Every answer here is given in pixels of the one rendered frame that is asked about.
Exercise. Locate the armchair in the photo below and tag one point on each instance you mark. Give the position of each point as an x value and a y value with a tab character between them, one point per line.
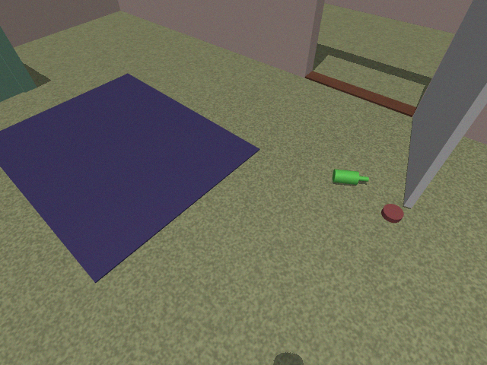
14	77

